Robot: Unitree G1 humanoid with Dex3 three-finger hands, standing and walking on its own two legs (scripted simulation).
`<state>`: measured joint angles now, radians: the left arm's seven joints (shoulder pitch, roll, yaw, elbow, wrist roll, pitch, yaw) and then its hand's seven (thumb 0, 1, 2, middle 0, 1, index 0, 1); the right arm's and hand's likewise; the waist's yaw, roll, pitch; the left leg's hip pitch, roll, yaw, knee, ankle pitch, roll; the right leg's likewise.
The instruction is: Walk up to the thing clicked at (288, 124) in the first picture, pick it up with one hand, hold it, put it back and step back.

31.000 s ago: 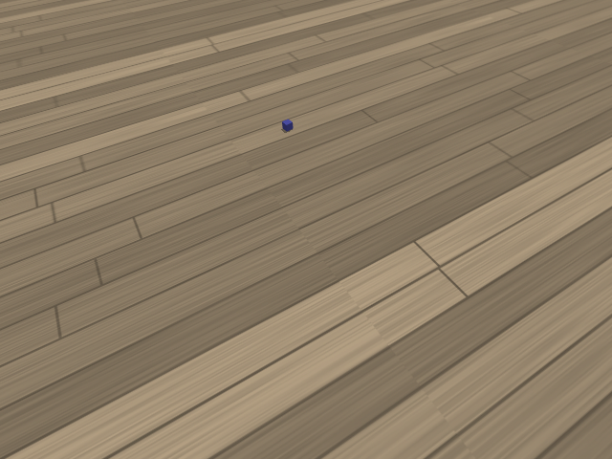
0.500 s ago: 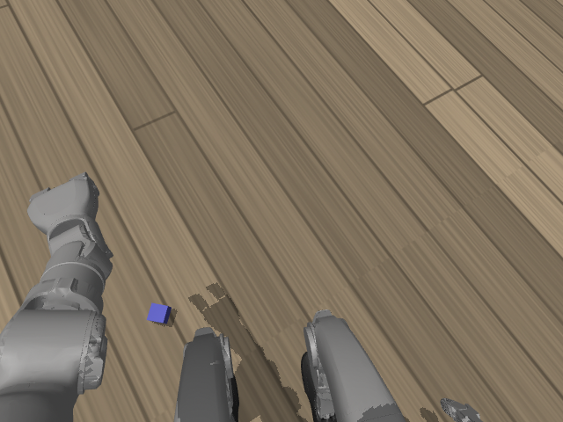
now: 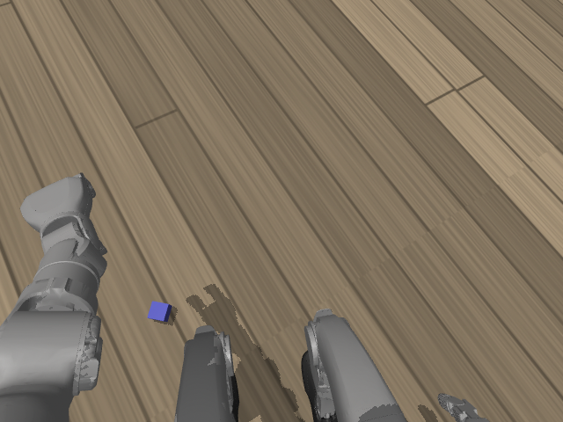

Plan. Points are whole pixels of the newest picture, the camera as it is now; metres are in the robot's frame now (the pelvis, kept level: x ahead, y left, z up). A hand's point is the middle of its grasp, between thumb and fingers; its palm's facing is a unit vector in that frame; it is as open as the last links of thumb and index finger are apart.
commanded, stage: go down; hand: left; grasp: from above
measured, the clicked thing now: (160, 311) +0.34 +0.28 -0.57
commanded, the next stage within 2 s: none
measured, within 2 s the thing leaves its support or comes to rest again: neither
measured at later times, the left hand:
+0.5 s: hand (84, 225) +0.43 +0.28 -0.11, palm faces -0.38 -0.18 -0.91, open 10.3 cm
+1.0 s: hand (82, 224) +0.43 +0.28 -0.10, palm faces -0.38 -0.18 -0.91, open 10.0 cm
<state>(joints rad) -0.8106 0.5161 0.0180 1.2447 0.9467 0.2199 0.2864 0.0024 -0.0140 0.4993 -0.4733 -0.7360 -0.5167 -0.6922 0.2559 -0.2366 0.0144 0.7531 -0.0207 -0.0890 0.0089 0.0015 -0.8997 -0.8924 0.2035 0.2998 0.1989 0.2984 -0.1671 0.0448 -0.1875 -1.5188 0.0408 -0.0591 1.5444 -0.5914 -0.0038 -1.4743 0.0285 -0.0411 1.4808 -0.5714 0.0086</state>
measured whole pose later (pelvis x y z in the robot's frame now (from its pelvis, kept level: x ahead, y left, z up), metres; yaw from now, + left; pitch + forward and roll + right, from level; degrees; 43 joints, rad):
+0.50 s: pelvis +0.00 +0.00 +0.01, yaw +0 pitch +32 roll -4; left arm -0.80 0.51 0.02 1.24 0.94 0.22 0.29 0.00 0.07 0.43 -0.55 -0.65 -0.59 -0.61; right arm 0.26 -0.24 0.02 0.76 -0.02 -0.09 0.01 0.00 -0.90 -0.89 0.20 0.30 0.20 0.30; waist -0.17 0.05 -0.19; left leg -1.49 0.04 -0.06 1.52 -0.59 -0.01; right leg -1.45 0.03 -0.04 1.45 -0.57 0.01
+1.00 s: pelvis +0.01 +0.00 +0.01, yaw +0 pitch +32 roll -4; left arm -0.80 0.50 0.02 1.26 0.94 0.23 0.31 0.00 0.11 0.39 -0.58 -0.61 -0.63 -0.57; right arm 0.26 -0.24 0.01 0.76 -0.03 -0.10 0.01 0.00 -0.90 -0.89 0.20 0.30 0.20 0.30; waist -0.17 0.04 -0.19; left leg -1.47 0.05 -0.06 1.50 -0.59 -0.01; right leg -1.43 0.03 -0.04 1.44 -0.57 0.00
